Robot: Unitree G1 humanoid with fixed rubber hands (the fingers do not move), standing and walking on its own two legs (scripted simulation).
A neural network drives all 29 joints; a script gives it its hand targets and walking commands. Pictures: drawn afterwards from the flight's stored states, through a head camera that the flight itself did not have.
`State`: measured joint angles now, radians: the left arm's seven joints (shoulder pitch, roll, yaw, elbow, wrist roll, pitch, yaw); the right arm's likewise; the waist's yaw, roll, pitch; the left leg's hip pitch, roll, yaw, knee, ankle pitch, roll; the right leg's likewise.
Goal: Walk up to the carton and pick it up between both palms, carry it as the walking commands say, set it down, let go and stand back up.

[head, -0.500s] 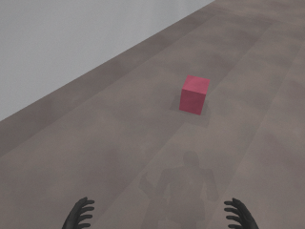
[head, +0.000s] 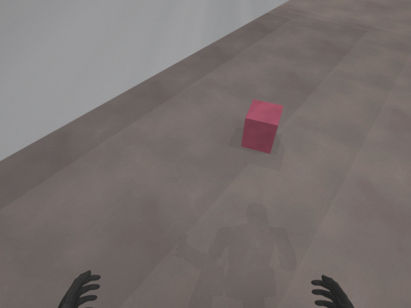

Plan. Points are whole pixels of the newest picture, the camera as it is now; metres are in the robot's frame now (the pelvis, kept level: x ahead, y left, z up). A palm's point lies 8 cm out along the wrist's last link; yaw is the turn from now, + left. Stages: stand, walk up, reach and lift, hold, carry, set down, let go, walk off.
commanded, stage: stand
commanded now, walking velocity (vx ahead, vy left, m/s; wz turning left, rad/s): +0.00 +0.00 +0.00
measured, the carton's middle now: (261, 126) +1.32 -0.34 -0.63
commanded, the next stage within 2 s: walk up in 1.68 s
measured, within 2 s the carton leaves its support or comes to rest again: neither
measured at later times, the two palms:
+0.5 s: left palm out of the picture +0.12 +0.28 -0.08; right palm out of the picture +0.12 -0.26 -0.10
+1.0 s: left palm out of the picture +0.09 +0.28 -0.09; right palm out of the picture +0.08 -0.26 -0.11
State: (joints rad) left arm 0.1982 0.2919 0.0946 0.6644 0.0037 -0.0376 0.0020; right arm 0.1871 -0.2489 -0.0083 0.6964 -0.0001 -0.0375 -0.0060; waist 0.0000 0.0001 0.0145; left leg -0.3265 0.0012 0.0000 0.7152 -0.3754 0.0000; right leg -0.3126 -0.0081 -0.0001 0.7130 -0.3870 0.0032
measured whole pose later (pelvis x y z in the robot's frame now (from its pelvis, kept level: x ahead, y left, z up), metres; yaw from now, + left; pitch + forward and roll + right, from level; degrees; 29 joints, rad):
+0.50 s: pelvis +0.00 +0.00 +0.00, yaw +0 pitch -1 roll +0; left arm 0.20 0.29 0.08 0.74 0.00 -0.04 0.00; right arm 0.18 -0.27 -0.01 0.78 0.00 -0.04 -0.01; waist 0.00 0.00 0.01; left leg -0.33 0.00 0.00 0.72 -0.37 0.00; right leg -0.31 -0.01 0.00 0.71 -0.38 0.00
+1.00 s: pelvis -0.02 +0.00 +0.00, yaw +0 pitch -2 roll +0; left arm 0.20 0.30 0.06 0.84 0.00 -0.04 0.00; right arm 0.17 -0.27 -0.01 0.90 0.00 -0.04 -0.01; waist 0.00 0.00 0.01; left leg -0.32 0.00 0.00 0.68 -0.33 0.00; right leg -0.31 -0.01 0.00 0.69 -0.34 0.00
